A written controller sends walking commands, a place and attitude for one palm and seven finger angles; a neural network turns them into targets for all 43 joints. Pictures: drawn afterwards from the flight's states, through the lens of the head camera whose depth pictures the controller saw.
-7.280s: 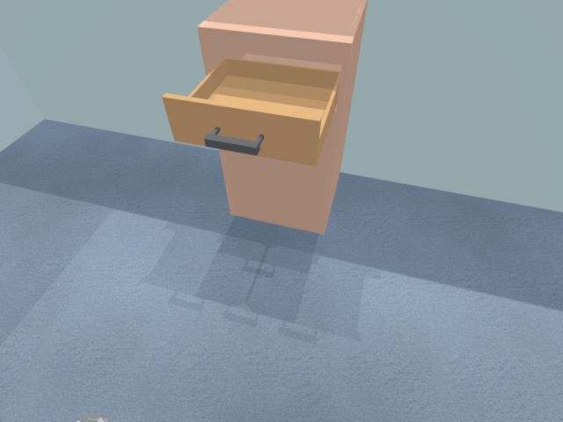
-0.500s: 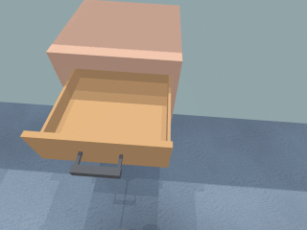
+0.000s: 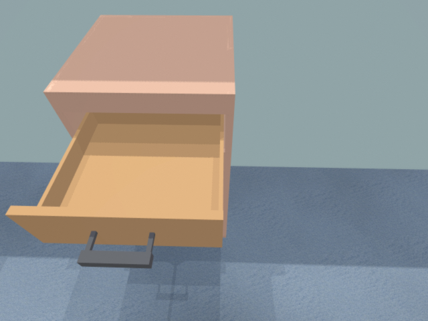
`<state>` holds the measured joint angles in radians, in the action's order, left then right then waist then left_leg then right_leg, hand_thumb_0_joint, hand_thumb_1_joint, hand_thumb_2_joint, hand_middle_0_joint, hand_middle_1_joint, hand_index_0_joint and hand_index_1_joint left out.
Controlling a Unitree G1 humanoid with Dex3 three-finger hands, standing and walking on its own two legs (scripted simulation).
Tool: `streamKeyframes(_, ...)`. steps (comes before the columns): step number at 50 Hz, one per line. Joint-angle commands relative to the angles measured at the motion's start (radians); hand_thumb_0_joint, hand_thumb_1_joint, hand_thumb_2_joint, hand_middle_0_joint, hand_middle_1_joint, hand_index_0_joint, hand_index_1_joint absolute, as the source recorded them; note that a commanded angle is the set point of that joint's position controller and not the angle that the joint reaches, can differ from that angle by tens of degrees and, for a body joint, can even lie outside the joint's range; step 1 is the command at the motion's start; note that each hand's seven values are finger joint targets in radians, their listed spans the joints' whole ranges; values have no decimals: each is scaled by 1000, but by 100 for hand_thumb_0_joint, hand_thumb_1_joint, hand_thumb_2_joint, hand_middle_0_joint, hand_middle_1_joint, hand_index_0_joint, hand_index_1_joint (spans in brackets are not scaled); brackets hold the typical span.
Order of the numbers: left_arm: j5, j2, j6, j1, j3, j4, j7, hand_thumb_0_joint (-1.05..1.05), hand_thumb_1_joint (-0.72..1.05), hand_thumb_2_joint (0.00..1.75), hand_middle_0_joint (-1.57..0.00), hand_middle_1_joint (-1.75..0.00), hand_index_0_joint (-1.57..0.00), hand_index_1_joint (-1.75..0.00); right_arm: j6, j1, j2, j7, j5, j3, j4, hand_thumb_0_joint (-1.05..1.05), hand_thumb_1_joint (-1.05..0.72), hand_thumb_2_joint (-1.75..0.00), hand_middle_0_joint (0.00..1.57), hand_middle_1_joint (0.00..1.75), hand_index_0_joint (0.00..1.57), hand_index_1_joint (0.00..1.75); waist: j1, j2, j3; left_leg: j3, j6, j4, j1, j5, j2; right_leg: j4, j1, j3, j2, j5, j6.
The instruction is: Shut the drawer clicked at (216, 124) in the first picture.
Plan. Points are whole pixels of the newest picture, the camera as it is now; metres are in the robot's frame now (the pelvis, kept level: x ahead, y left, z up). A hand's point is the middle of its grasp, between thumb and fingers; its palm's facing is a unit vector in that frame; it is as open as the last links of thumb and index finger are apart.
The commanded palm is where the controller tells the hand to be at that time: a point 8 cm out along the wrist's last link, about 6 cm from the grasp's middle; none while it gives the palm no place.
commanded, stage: come to a stop and stand still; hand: left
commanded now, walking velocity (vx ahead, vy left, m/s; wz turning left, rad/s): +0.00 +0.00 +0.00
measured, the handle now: (119, 248) +0.26 +0.21 -0.04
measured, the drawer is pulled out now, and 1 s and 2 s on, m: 0.29 0.29 0.29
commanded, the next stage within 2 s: look again from close up in 0.20 s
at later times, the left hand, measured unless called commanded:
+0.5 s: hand out of the picture +0.02 +0.18 -0.16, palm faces +0.01 -0.97 -0.24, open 7.4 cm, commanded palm none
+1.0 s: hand out of the picture +0.01 +0.16 -0.17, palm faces +0.03 -0.98 -0.21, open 7.4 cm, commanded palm none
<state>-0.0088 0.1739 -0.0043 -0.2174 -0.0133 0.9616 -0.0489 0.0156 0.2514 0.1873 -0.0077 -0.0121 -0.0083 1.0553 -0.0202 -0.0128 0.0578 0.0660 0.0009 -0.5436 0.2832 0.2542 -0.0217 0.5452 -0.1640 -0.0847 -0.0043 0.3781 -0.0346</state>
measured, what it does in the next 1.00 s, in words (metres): stands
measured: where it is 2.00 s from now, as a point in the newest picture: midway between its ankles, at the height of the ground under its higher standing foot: outside the picture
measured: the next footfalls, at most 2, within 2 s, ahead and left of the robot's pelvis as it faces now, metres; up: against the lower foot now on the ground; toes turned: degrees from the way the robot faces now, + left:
none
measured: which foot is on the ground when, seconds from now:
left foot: down 0.00-1.00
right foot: down 0.00-1.00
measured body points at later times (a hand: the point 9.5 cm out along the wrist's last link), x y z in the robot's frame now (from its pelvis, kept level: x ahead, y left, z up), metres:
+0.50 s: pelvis +0.02 +0.00 +0.01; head +0.04 -0.01 +0.45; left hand +0.02 +0.23 -0.15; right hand +0.04 -0.23 -0.16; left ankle +0.02 +0.12 -0.73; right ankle -0.05 -0.09 -0.73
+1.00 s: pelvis +0.01 -0.01 +0.01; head +0.04 -0.01 +0.45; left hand +0.01 +0.21 -0.15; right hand +0.01 -0.23 -0.16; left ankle +0.02 +0.12 -0.73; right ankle -0.05 -0.09 -0.73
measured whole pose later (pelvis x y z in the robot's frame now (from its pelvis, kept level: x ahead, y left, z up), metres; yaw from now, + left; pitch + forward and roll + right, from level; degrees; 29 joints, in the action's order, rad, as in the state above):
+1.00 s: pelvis +0.01 -0.01 +0.01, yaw +0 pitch +0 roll +1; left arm -0.01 0.14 0.00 -0.29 -0.01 1.07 -0.05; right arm 0.00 0.24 0.15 -0.03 0.00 -0.01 1.15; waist 0.01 0.01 0.06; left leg 0.07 -0.01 -0.46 0.22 0.23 -0.02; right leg 0.47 -0.11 -0.08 0.00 0.36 -0.04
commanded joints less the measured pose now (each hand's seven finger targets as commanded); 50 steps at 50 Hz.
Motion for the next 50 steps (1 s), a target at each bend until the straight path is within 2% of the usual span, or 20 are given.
streamKeyframes(1,0,134,-14,-74,28,-21,-6,0,90,90,-20,-30,-20,-30,-21,15,96,-9,0,-13,-38,0,-90,-90,20,30,20,30,20,22,-60,-88,33,54,-93,-288,-78,-107,2,105,-130,-420,-1)
streamKeyframes(4,-1,122,-13,-69,28,-12,-7,0,90,90,-20,-30,-20,-30,-20,17,90,-10,0,-12,-22,0,-90,-90,20,30,20,30,17,20,-43,-91,33,64,-96,-246,-78,-133,-11,107,-129,-363,-2)
streamKeyframes(6,0,128,-10,-66,26,-8,-4,0,90,90,-20,-30,-20,-30,-18,15,91,-10,0,-13,-20,0,-90,-90,20,30,20,30,19,-2,-25,-91,33,80,-101,-232,-81,-140,-20,109,-127,-333,0)
streamKeyframes(9,-1,117,-14,-70,26,1,-4,0,90,90,-20,-30,-20,-30,-21,20,89,-12,1,-11,-8,0,-90,-90,20,30,20,30,15,32,-41,-92,35,79,-112,-243,-80,-150,-8,111,-127,-361,-1)
streamKeyframes(11,0,118,-12,-70,24,5,-3,0,90,90,-20,-30,-20,-30,-23,18,93,-12,1,-12,-4,0,-90,-90,20,30,20,30,17,8,-43,-95,37,89,-133,-275,-84,-143,-8,106,-123,-368,0)
streamKeyframes(15,-1,106,-16,-90,23,25,-4,0,90,90,-20,-30,-20,-30,-24,17,86,-14,2,-10,10,0,-90,-90,20,30,20,30,17,35,-32,-97,40,93,-142,-275,-85,-162,-17,108,-125,-371,2)
streamKeyframes(16,-1,111,-14,-91,22,26,-3,0,90,90,-20,-30,-20,-30,-25,21,91,-15,3,-11,11,0,-90,-90,20,30,20,30,16,16,-37,-95,41,99,-156,-303,-89,-155,-10,107,-124,-384,2)
streamKeyframes(20,-1,100,-20,-117,20,46,-5,0,90,90,-20,-30,-20,-30,-27,20,85,-16,5,-8,26,0,-90,-90,20,30,20,30,15,51,-51,-92,40,94,-166,-310,-87,-163,2,106,-129,-433,3)
streamKeyframes(22,-1,98,-18,-125,19,52,-4,0,90,90,-20,-30,-20,-30,-27,16,85,-17,5,-10,31,0,-90,-90,20,30,20,30,19,29,-45,-89,40,96,-177,-329,-89,-162,-2,103,-129,-435,6)
streamKeyframes(25,-1,91,-21,-142,16,67,-5,0,90,90,-20,-30,-20,-30,-26,15,77,-17,6,-7,41,0,-90,-90,20,30,20,30,17,46,-32,-89,40,101,-172,-299,-88,-177,-5,107,-131,-440,5)
streamKeyframes(28,-1,87,-20,-147,16,77,-5,0,90,90,-20,-30,-20,-30,-27,21,76,-19,7,-7,52,0,-90,-90,20,30,20,30,18,25,-30,-93,42,109,-176,-301,-90,-181,-8,104,-128,-399,4)
streamKeyframes(30,-2,83,-21,-156,15,84,-5,0,90,90,-20,-30,-20,-30,-28,22,70,-19,7,-6,56,0,-90,-90,20,30,20,30,18,38,-23,-92,42,110,-170,-290,-88,-187,-7,103,-130,-412,4)
streamKeyframes(31,-1,88,-19,-153,14,86,-4,0,90,90,-20,-30,-20,-30,-27,22,73,-20,8,-7,57,0,-90,-90,20,30,20,30,17,20,-17,-90,41,118,-178,-295,-92,-184,-9,104,-128,-401,4)
streamKeyframes(36,0,78,-16,-159,14,97,-3,0,90,90,-20,-30,-20,-30,-27,32,65,-21,8,-5,67,0,-90,-90,20,30,20,30,19,13,4,-97,43,130,-162,-257,-91,-198,-19,103,-125,-335,1)
streamKeyframes(40,-1,65,-19,-168,13,104,-3,0,90,90,-20,-30,-20,-30,-30,43,55,-20,7,-2,77,0,-90,-90,20,30,20,30,22,30,4,-102,44,129,-146,-247,-87,-204,-15,101,-127,-331,-1)
streamKeyframes(43,0,62,-18,-170,15,104,-3,0,90,90,-20,-30,-20,-30,-31,50,54,-22,7,-2,81,0,-90,-90,20,30,20,30,24,29,3,-102,45,127,-145,-259,-89,-202,-10,98,-126,-334,0)
streamKeyframes(47,1,85,-7,-161,30,77,-10,0,90,90,-20,-30,-20,-30,-27,38,65,-27,11,-13,57,0,-90,-90,20,30,20,30,30,-6,-20,-104,43,103,-147,-417,-101,-139,-14,108,-140,-455,-8)
streamKeyframes(50,-1,99,-3,-157,43,54,-13,0,90,90,-20,-30,-20,-30,-18,33,70,-29,12,-28,34,0,-90,-90,20,30,20,30,31,12,-59,-95,41,63,-147,-474,-107,-98,-18,119,-150,-534,-17)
